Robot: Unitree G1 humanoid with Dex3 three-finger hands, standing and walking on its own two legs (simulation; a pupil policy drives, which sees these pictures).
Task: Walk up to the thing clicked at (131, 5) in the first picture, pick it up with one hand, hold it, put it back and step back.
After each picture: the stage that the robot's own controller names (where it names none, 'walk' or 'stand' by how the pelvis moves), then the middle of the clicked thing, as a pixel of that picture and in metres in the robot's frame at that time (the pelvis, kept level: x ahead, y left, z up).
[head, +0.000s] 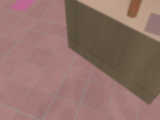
stand; out of the picture +0.99 -0.32 -0.02
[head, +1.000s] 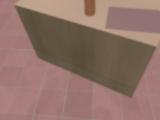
walk; out of the picture +0.93 +0.03 +0.01
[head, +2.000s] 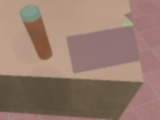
walk; (38, 36) +0.53 +0.22 +0.02
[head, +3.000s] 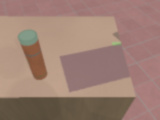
stand; (34, 57) +0.48 +0.23 -0.01
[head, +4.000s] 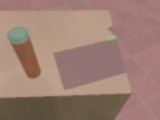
stand; (26, 56) +0.47 +0.25 -0.01
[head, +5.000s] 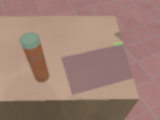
stand; (36, 60) +0.47 +0.22 -0.02
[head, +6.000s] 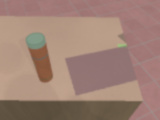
stand; (41, 60) +0.47 +0.20 -0.02
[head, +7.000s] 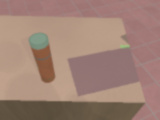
stand; (44, 60) +0.47 +0.18 -0.02
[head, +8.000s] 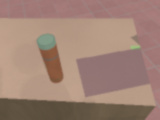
rise first; (52, 61) +0.46 +0.18 -0.02
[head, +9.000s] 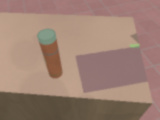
go down; (51, 56) +0.48 +0.18 -0.02
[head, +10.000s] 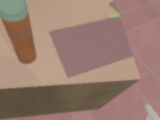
go down; (21, 36) +0.47 +0.17 +0.04
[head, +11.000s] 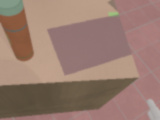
approach; (17, 32) +0.48 +0.18 +0.05
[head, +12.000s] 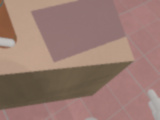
close; out of the picture +0.50 +0.19 +0.09
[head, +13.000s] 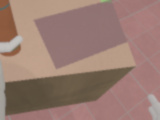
lift; (0, 18) +0.50 +0.19 +0.09
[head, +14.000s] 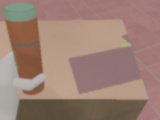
lift; (27, 54) +0.32 +0.17 +0.20
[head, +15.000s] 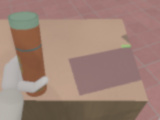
hold; (31, 58) +0.34 +0.17 +0.16
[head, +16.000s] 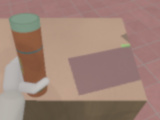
hold; (32, 60) +0.34 +0.16 +0.15
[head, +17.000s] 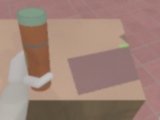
crouch; (37, 54) +0.35 +0.15 +0.16
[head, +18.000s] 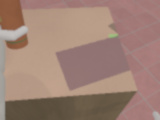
crouch; (8, 7) +0.49 +0.20 +0.21
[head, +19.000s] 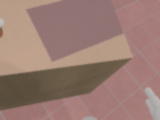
lower; out of the picture +0.55 +0.21 +0.10
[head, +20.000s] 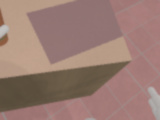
lower; out of the picture +0.53 +0.20 +0.09
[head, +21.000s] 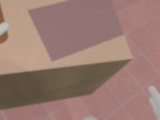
lower; out of the picture +0.54 +0.20 +0.10
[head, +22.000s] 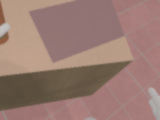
lower; out of the picture +0.53 +0.20 +0.09
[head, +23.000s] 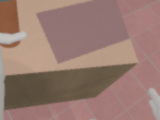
open; (3, 8) +0.52 +0.17 +0.09
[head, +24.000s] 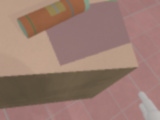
sink last; (55, 13) +0.56 +0.04 +0.01
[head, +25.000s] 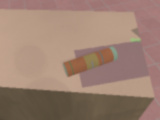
stand; (90, 61) +0.51 +0.01 -0.06
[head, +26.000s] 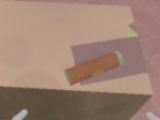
stand; (94, 67) +0.45 -0.02 -0.06
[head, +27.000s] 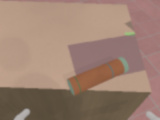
stand; (98, 75) +0.41 -0.04 -0.05
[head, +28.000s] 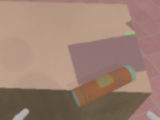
stand; (104, 84) +0.37 -0.06 -0.05
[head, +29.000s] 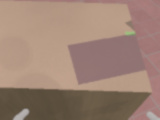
stand; out of the picture +0.22 -0.17 -0.62
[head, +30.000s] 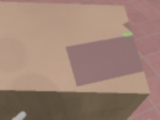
stand; out of the picture +0.15 -0.20 -0.69
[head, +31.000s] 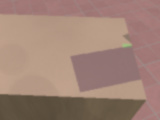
stand; out of the picture +0.20 -0.22 -0.75
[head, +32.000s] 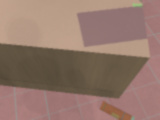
walk; (116, 113) +0.37 -0.24 -0.71
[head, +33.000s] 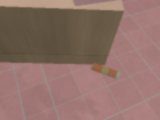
walk; (105, 70) +0.78 -0.22 -0.73
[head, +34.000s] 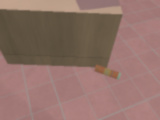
stand; (107, 72) +0.92 -0.23 -0.73
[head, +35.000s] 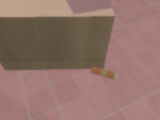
stand; (104, 73) +0.92 -0.21 -0.75
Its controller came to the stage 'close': yes
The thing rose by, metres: 0.22
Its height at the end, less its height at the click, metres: -0.73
